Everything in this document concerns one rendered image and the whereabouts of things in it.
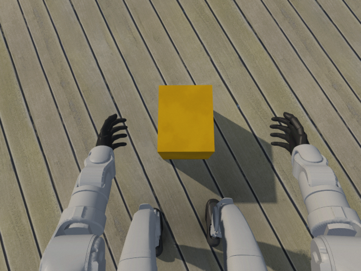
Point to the carton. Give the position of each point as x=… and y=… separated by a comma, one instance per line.
x=185, y=122

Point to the left robot hand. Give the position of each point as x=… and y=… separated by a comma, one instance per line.
x=106, y=137

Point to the right robot hand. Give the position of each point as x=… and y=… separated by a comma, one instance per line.
x=295, y=133

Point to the robot right forearm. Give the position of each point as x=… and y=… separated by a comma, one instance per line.
x=328, y=210

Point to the right robot shin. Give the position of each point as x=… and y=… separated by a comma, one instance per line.
x=224, y=200

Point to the robot right upper arm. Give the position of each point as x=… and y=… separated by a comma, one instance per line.
x=335, y=253

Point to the right robot foot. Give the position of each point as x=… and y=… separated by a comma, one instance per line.
x=211, y=240

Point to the robot left forearm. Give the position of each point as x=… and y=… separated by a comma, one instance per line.
x=86, y=210

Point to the robot left upper arm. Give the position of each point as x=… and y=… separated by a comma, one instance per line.
x=75, y=253

